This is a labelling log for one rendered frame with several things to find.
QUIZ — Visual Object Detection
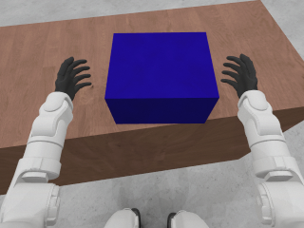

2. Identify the right robot foot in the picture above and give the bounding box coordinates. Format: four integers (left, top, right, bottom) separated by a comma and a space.
167, 212, 177, 228

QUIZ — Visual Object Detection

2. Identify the pedestal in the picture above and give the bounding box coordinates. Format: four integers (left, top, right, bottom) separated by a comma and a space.
0, 0, 304, 196

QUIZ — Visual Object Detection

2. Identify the robot right forearm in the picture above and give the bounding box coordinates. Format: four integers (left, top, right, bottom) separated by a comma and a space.
237, 90, 304, 186

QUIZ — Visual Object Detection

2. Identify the left robot hand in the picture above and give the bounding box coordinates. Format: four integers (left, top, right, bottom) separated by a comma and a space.
54, 56, 92, 101

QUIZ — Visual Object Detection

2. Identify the right robot hand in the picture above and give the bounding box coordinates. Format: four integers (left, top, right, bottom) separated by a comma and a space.
220, 53, 258, 98

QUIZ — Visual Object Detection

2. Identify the robot left forearm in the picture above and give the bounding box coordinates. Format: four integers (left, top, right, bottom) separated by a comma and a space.
0, 91, 73, 223

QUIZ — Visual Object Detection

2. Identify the right robot upper arm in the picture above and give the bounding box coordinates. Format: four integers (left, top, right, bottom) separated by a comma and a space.
255, 181, 304, 228

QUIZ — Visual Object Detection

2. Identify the carton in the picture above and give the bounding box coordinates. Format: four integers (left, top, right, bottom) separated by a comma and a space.
104, 31, 219, 124

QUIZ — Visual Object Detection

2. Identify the left robot thigh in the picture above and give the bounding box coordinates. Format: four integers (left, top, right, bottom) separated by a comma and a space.
104, 210, 139, 228

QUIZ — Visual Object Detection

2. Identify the left robot upper arm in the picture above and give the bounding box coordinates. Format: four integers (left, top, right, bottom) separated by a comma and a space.
0, 182, 61, 228

